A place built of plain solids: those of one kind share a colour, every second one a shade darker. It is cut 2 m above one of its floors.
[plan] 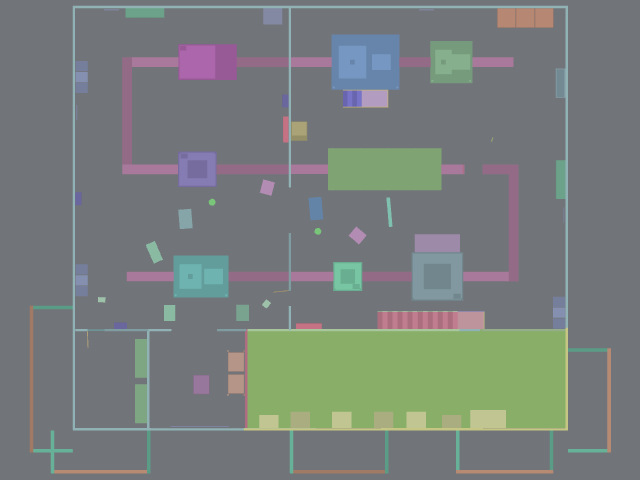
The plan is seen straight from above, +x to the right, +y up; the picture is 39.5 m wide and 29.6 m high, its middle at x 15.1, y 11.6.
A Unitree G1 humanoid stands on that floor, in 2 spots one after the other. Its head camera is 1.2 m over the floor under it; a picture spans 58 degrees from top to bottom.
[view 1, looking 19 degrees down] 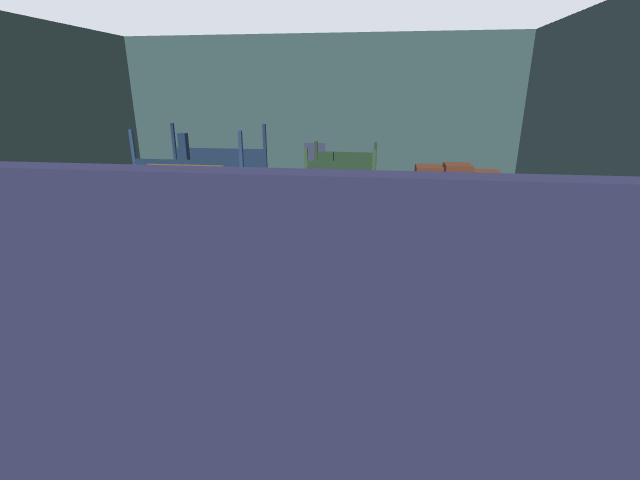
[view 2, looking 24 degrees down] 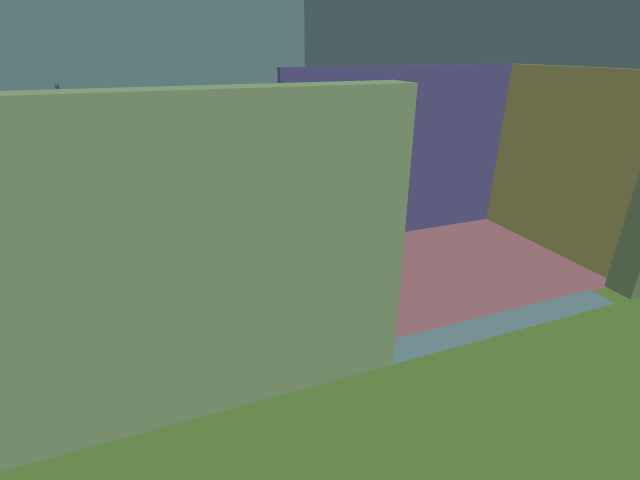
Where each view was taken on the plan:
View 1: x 24.60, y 6.64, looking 98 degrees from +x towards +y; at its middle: mezz_cheek_landing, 0.56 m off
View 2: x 22.90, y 4.74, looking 69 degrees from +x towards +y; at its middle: mezz_parapet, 1.44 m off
